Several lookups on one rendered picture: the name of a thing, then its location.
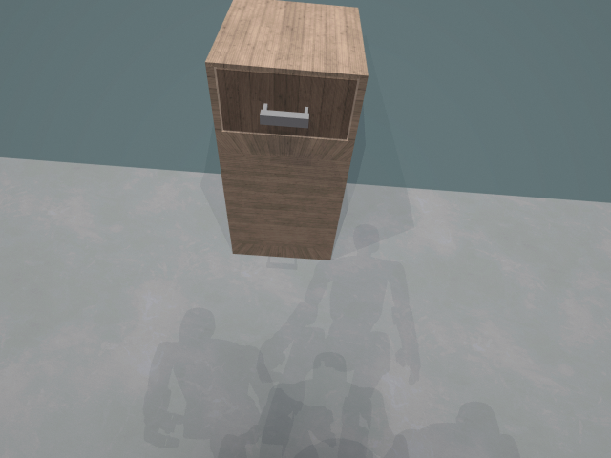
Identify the drawer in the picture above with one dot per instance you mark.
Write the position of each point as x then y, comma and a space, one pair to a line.
243, 92

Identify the cabinet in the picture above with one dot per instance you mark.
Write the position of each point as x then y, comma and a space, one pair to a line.
284, 193

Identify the handle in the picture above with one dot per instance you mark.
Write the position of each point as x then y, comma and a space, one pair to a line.
287, 119

